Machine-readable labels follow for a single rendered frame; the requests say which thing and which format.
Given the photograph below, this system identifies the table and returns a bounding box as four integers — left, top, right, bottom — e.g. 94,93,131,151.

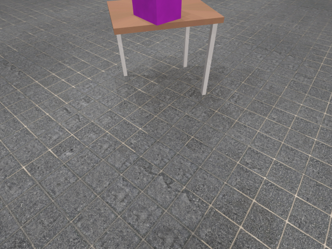
107,0,225,95

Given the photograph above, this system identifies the carton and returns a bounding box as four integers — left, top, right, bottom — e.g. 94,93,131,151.
132,0,182,25

